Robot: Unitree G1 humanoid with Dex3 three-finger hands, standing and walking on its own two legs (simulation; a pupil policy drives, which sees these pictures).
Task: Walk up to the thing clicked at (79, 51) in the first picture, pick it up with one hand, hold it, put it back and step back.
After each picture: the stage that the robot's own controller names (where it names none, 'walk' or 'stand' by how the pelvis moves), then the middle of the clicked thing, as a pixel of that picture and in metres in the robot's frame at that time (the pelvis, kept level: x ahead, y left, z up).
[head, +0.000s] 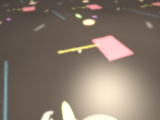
stand; (79, 50) +1.55 +0.32 -0.72
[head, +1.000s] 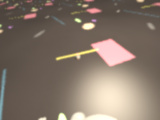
walk; (78, 56) +1.41 +0.43 -0.72
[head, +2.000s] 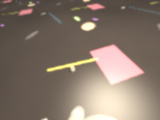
walk; (72, 68) +0.94 +0.44 -0.72
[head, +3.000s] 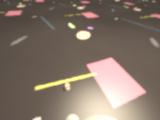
walk; (67, 86) +0.62 +0.33 -0.69
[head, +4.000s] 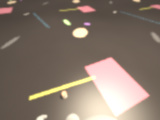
stand; (64, 94) +0.44 +0.35 -0.70
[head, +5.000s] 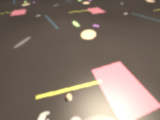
stand; (69, 97) +0.42 +0.30 -0.71
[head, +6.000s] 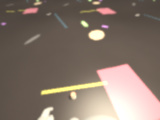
stand; (73, 95) +0.46 +0.25 -0.71
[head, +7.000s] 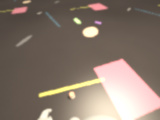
walk; (72, 95) +0.43 +0.27 -0.72
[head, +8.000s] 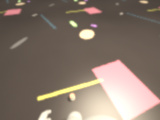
stand; (72, 97) +0.43 +0.24 -0.71
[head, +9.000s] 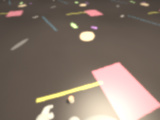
stand; (71, 99) +0.42 +0.24 -0.72
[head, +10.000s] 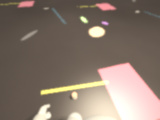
stand; (74, 95) +0.42 +0.19 -0.71
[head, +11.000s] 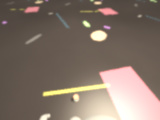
stand; (76, 98) +0.43 +0.19 -0.72
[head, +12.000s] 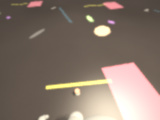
stand; (77, 92) +0.47 +0.19 -0.71
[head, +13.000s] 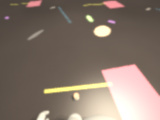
stand; (76, 96) +0.40 +0.20 -0.71
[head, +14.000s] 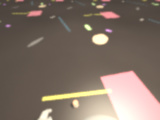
stand; (75, 104) +0.38 +0.19 -0.72
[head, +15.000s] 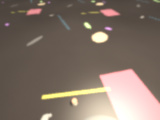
stand; (74, 102) +0.39 +0.21 -0.73
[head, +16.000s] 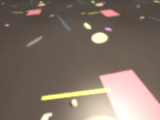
stand; (74, 103) +0.38 +0.21 -0.73
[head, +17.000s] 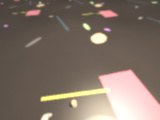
stand; (74, 103) +0.37 +0.21 -0.73
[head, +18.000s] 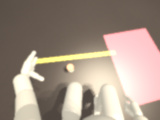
go down; (70, 68) +0.45 +0.19 -0.42
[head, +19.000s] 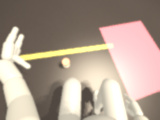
go down; (66, 63) +0.48 +0.19 -0.33
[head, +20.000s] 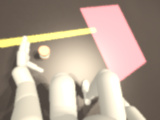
close in; (44, 53) +0.48 +0.24 -0.25
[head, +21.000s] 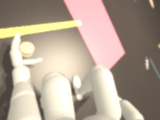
close; (26, 50) +0.47 +0.25 -0.24
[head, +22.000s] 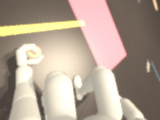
lift; (33, 53) +0.44 +0.23 -0.25
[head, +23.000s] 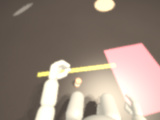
close; (77, 82) +0.41 +0.14 -0.51
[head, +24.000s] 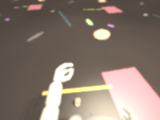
close; (77, 102) +0.37 +0.15 -0.67
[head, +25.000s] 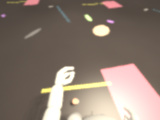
stand; (75, 101) +0.34 +0.17 -0.67
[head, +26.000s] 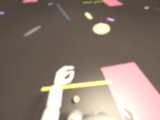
stand; (76, 99) +0.35 +0.15 -0.66
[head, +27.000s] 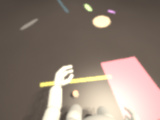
stand; (75, 94) +0.37 +0.16 -0.63
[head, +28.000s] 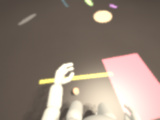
stand; (76, 91) +0.37 +0.15 -0.60
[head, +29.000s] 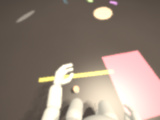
stand; (76, 89) +0.37 +0.15 -0.58
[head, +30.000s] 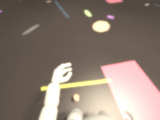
stand; (76, 98) +0.35 +0.15 -0.65
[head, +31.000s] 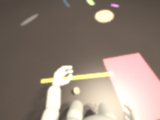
stand; (76, 91) +0.37 +0.16 -0.61
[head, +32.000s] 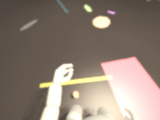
stand; (76, 95) +0.36 +0.15 -0.63
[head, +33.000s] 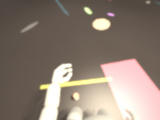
stand; (76, 96) +0.35 +0.15 -0.64
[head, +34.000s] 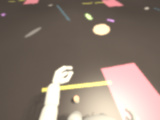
stand; (76, 99) +0.36 +0.16 -0.67
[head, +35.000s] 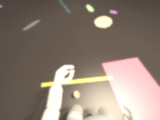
stand; (76, 94) +0.36 +0.16 -0.63
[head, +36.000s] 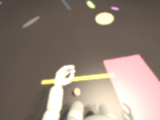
stand; (77, 92) +0.37 +0.16 -0.61
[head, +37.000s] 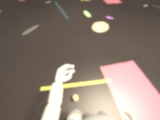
stand; (75, 98) +0.36 +0.16 -0.66
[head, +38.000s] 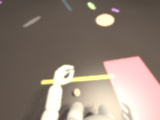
close; (77, 92) +0.37 +0.15 -0.61
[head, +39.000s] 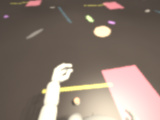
stand; (76, 101) +0.35 +0.16 -0.67
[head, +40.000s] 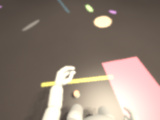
close; (76, 94) +0.37 +0.16 -0.63
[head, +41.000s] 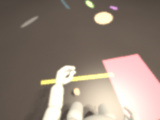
close; (76, 92) +0.37 +0.16 -0.61
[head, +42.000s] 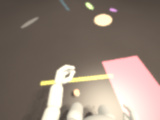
close; (76, 93) +0.37 +0.15 -0.61
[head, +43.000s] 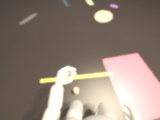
close; (76, 90) +0.37 +0.15 -0.60
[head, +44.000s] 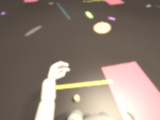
close; (76, 98) +0.36 +0.16 -0.66
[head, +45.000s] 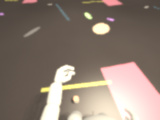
close; (76, 99) +0.35 +0.16 -0.66
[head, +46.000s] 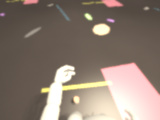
close; (76, 100) +0.35 +0.16 -0.67
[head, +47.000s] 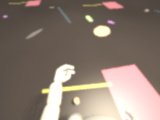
close; (76, 101) +0.35 +0.16 -0.67
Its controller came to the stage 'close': yes
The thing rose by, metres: 0.01
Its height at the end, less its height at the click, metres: +0.00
